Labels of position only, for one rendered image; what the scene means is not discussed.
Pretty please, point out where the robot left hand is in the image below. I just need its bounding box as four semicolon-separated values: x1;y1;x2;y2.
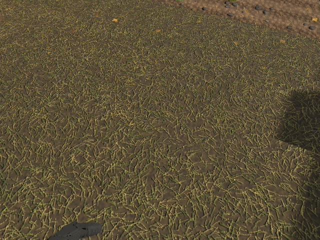
47;221;102;240

